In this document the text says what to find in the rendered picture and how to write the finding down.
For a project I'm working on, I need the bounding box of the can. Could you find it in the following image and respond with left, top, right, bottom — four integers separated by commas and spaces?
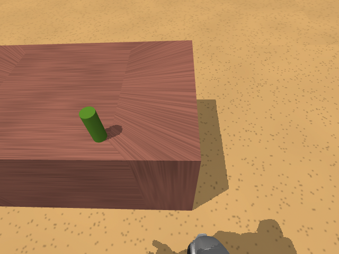
79, 106, 107, 143

